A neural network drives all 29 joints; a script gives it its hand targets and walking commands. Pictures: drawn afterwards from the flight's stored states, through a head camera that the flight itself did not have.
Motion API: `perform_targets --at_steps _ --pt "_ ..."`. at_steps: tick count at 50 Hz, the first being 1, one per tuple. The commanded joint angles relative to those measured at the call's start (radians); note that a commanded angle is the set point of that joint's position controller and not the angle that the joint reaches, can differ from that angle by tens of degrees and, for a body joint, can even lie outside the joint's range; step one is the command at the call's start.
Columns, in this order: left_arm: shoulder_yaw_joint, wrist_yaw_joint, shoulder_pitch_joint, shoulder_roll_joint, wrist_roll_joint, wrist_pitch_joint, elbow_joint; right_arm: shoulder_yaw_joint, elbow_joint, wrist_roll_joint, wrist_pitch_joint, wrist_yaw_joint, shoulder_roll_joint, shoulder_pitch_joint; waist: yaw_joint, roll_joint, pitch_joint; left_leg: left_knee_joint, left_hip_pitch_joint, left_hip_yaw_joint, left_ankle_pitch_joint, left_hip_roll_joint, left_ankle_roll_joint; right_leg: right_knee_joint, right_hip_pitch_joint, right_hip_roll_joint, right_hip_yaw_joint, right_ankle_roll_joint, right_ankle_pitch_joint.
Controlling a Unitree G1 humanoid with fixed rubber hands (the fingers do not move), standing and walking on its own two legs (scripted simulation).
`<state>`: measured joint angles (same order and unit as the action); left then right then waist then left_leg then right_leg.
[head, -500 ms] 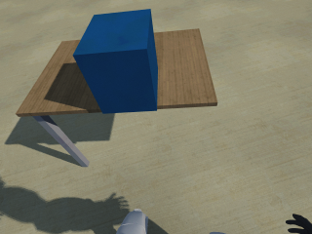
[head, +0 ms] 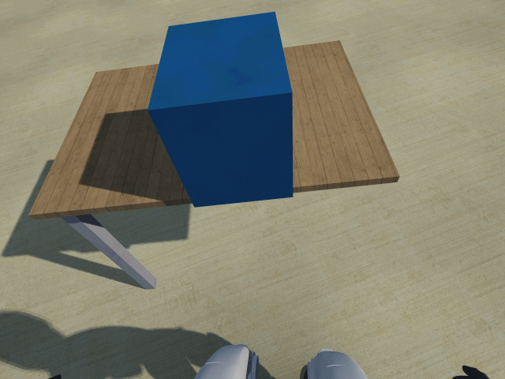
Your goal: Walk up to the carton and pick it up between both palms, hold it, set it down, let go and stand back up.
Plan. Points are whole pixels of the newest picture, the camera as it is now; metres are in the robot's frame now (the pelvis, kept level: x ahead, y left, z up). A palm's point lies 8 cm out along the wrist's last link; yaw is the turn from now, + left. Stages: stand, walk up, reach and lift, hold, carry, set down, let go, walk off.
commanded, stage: walk up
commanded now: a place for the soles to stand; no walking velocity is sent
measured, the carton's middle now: (232, 114) +0.61 +0.07 +0.04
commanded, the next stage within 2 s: none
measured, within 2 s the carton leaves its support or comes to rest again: neither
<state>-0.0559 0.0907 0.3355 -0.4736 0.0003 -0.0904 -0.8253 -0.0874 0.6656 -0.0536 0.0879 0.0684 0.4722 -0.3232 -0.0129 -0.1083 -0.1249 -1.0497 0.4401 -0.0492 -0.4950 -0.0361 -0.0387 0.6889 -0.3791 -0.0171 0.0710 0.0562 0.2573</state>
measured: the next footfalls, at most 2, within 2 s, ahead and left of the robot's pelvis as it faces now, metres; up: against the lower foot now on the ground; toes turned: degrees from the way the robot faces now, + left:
left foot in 0.30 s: +0.11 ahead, +0.27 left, +0.00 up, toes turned +1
right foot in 0.70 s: +0.11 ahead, +0.04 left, +0.00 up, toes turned +0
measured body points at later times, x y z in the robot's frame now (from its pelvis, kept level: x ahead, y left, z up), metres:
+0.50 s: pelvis +0.06 +0.15 +0.00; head +0.09 +0.18 +0.45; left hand +0.16 +0.48 -0.12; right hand +0.10 -0.18 -0.08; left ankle +0.08 +0.29 -0.71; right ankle +0.09 +0.01 -0.68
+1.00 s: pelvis +0.04 +0.13 +0.00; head +0.06 +0.13 +0.45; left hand +0.15 +0.47 -0.09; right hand +0.14 -0.20 -0.10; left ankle +0.08 +0.28 -0.71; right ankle +0.07 +0.04 -0.71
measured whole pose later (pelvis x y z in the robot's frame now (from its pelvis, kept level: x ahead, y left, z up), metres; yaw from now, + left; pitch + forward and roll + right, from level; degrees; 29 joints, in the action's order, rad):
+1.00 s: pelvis +0.04 +0.13 +0.00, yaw +0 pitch -3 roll +1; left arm -0.06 -0.03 0.14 -0.45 0.02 0.02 -0.89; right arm 0.00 0.91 -0.01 -0.04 -0.03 0.44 -0.19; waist 0.01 0.02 -0.08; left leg -0.69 0.33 0.00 -0.35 0.04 -0.01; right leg 0.71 -0.32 -0.02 0.02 0.05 0.33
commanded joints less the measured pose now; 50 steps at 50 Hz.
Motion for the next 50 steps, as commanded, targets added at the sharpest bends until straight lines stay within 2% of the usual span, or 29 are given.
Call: perform_targets --at_steps 1,4,6,9,12,13,14,15,16,17,18,19,21,26,29,32,34,36,37,38,40,42,43,44,45,46,48,49,50 --pt "-0.084 0.019 0.029 -0.257 -0.004 -0.023 0.072 -0.076 -0.033 0.003 -0.003 -0.007 0.211 -0.087 -0.018 0.111 0.036 -0.158 0.204 -0.172 0.103 0.053 0.021 -0.366 0.112 0.334 -0.461 0.09 0.205" --pt "-0.095 0.008 0.055 -0.275 0.001 -0.03 0.062 -0.075 -0.033 0.005 -0.007 0.004 0.183 -0.097 -0.016 0.225 0.034 -0.18 0.182 -0.151 0.171 0.039 0.042 -0.298 0.072 0.284 -0.309 0.118 0.024" --pt "-0.099 -0.001 0.045 -0.277 0.007 -0.034 0.075 -0.074 -0.03 0.02 -0.007 0.007 0.177 -0.086 -0.011 0.287 0.043 -0.16 0.173 -0.129 0.183 0.035 0.049 -0.294 0.054 0.262 -0.251 0.132 0.07" --pt "-0.095 -0.028 -0.035 -0.266 0.029 -0.02 0.101 -0.062 0.0 0.043 -0.024 0.004 0.161 -0.072 -0.01 0.401 0.038 0.083 0.055 -0.025 0.118 0.058 0.05 -0.287 -0.054 0.201 -0.136 0.118 0.298" --pt "-0.096 -0.052 -0.081 -0.278 0.043 0.012 0.113 -0.057 0.037 0.047 -0.046 -0.007 0.152 -0.068 0.004 0.463 0.063 0.27 -0.121 0.106 0.109 0.079 0.046 -0.233 -0.114 0.195 -0.126 0.114 0.321" --pt "-0.09 -0.056 -0.099 -0.272 0.037 0.024 0.116 -0.058 0.067 0.043 -0.055 -0.019 0.149 -0.112 -0.021 0.41 0.077 0.354 -0.205 0.126 0.175 0.07 0.041 -0.152 -0.141 0.192 -0.12 0.103 0.28" --pt "-0.076 -0.055 -0.096 -0.231 0.033 0.038 0.113 -0.064 0.111 0.036 -0.067 -0.034 0.153 -0.184 -0.055 0.267 0.112 0.444 -0.315 0.119 0.195 0.042 0.041 0.045 -0.177 0.169 -0.089 0.077 0.234" --pt "-0.046 -0.05 -0.053 -0.147 0.025 0.051 0.11 -0.066 0.129 0.023 -0.08 -0.053 0.179 -0.215 -0.068 0.06 0.102 0.549 -0.301 0.039 0.094 0.022 0.039 0.284 -0.181 0.127 -0.042 0.032 0.197" --pt "-0.015 -0.046 -0.004 -0.058 0.01 0.055 0.118 -0.064 0.106 0.004 -0.094 -0.065 0.246 -0.186 -0.041 -0.187 0.045 0.694 -0.205 -0.368 0.014 0.227 0.006 0.435 -0.296 0.039 -0.072 -0.028 0.334" --pt "-0.019 -0.04 0.007 -0.106 0.001 0.059 0.111 -0.052 0.063 0.012 -0.103 -0.068 0.286 -0.067 0.019 -0.116 -0.013 0.785 -0.068 -0.554 -0.022 0.337 -0.051 0.445 -0.303 0.017 -0.141 -0.029 0.305" --pt "-0.036 -0.034 -0.035 -0.175 0.001 0.061 0.089 -0.057 0.067 0.024 -0.106 -0.062 0.351 0.024 0.002 -0.172 -0.025 0.84 0.014 -0.634 -0.103 0.409 -0.17 0.432 -0.257 0.07 -0.179 -0.027 0.287" --pt "-0.042 -0.032 -0.059 -0.216 0.006 0.054 0.07 -0.053 0.065 0.027 -0.108 -0.063 0.319 0.067 0.012 -0.129 -0.068 0.792 0.027 -0.517 -0.052 0.351 -0.179 0.427 -0.232 0.091 -0.166 -0.035 0.256" --pt "-0.037 -0.049 -0.029 -0.192 -0.005 0.054 0.016 -0.02 0.085 0.033 -0.132 -0.073 0.216 0.061 0.032 -0.091 0.002 0.649 -0.092 -0.27 0.263 0.231 -0.101 0.313 -0.16 0.086 -0.139 -0.043 0.175" --pt "-0.028 -0.066 -0.1 -0.141 0.001 0.075 0.012 -0.008 0.129 0.054 -0.153 -0.093 0.205 -0.027 -0.001 -0.099 0.125 0.507 -0.273 -0.217 0.828 0.272 -0.146 0.184 -0.085 0.058 -0.089 -0.025 0.194" --pt "-0.033 -0.075 -0.139 -0.129 0.008 0.091 0.021 -0.014 0.127 0.06 -0.149 -0.113 0.21 -0.044 -0.012 -0.083 0.165 0.463 -0.319 -0.214 0.96 0.295 -0.159 0.147 -0.068 0.046 -0.08 -0.012 0.178" --pt "-0.04 -0.085 -0.143 -0.117 0.013 0.1 0.017 -0.017 0.113 0.06 -0.142 -0.125 0.213 -0.011 0.003 -0.059 0.191 0.431 -0.295 -0.197 0.889 0.294 -0.159 0.056 0.003 0.037 -0.07 -0.001 0.133" --pt "-0.048 -0.088 -0.113 -0.123 0.018 0.092 0.0 -0.005 0.1 0.062 -0.136 -0.125 0.191 0.04 0.037 0.01 0.211 0.368 -0.178 -0.118 0.715 0.234 -0.107 -0.109 0.173 0.056 -0.097 0.024 -0.125" --pt "-0.067 -0.089 -0.12 -0.194 0.028 0.08 0.006 0.016 0.095 0.073 -0.135 -0.127 0.132 0.043 0.034 0.196 0.24 0.212 -0.02 0.008 0.359 0.09 -0.01 -0.154 0.312 0.227 -0.349 0.12 -0.392" --pt "-0.058 -0.094 -0.177 -0.191 0.018 0.082 0.019 0.02 0.114 0.068 -0.128 -0.132 0.123 0.038 0.015 0.214 0.23 0.216 -0.052 0.071 0.084 0.051 -0.004 -0.164 0.237 0.306 -0.382 0.203 -0.37" --pt "-0.053 -0.099 -0.21 -0.187 0.017 0.084 0.025 0.017 0.141 0.067 -0.131 -0.134 0.131 0.021 0.0 0.246 0.208 0.245 -0.125 0.064 0.0 0.05 -0.007 -0.169 0.136 0.323 -0.403 0.219 -0.351" --pt "-0.036 -0.107 -0.256 -0.153 0.01 0.097 0.023 0.016 0.176 0.065 -0.144 -0.124 0.147 0.011 -0.032 0.218 0.141 0.424 -0.225 0.054 0.165 0.066 -0.022 -0.142 0.016 0.21 -0.262 0.116 -0.228" --pt "-0.033 -0.107 -0.258 -0.134 0.004 0.097 0.025 0.004 0.184 0.054 -0.155 -0.121 0.201 0.03 -0.023 0.174 0.126 0.507 -0.234 -0.113 0.366 0.182 -0.074 -0.027 -0.004 0.112 -0.191 0.029 -0.191" --pt "-0.03 -0.107 -0.225 -0.122 0.002 0.1 0.015 0.008 0.178 0.049 -0.16 -0.121 0.225 0.058 0.003 0.129 0.133 0.583 -0.202 -0.249 0.319 0.268 -0.125 0.026 0.008 0.071 -0.169 -0.002 -0.103" --pt "-0.034 -0.108 -0.195 -0.129 0.004 0.107 -0.006 0.011 0.176 0.046 -0.158 -0.119 0.239 0.104 0.03 0.11 0.117 0.624 -0.121 -0.298 0.203 0.32 -0.174 0.045 0.048 0.043 -0.134 -0.016 0.091" --pt "-0.04 -0.111 -0.171 -0.131 0.009 0.11 -0.02 0.012 0.175 0.042 -0.156 -0.116 0.247 0.148 0.048 0.087 0.087 0.639 -0.029 -0.3 0.128 0.333 -0.18 0.045 0.112 0.043 -0.131 -0.011 0.191" --pt "-0.044 -0.114 -0.154 -0.129 0.014 0.108 -0.029 0.017 0.177 0.036 -0.154 -0.113 0.231 0.178 0.064 0.095 0.068 0.63 0.028 -0.246 0.058 0.298 -0.145 -0.016 0.158 0.059 -0.151 0.0 0.195" --pt "-0.049 -0.123 -0.199 -0.165 0.024 0.094 -0.022 0.033 0.19 0.046 -0.145 -0.108 0.17 0.176 0.041 0.225 0.034 0.488 0.028 -0.025 -0.007 0.101 -0.029 -0.281 0.102 0.163 -0.342 0.063 0.234" --pt "-0.052 -0.124 -0.214 -0.184 0.022 0.093 -0.019 0.035 0.203 0.047 -0.141 -0.111 0.155 0.168 0.034 0.253 0.042 0.373 -0.044 0.057 0.004 0.041 -0.006 -0.367 0.028 0.238 -0.425 0.107 0.298" --pt "-0.051 -0.124 -0.244 -0.196 0.022 0.095 -0.013 0.031 0.224 0.047 -0.137 -0.109 0.16 0.138 0.023 0.23 0.039 0.34 -0.104 0.066 -0.009 0.046 -0.002 -0.402 -0.035 0.266 -0.443 0.127 0.38"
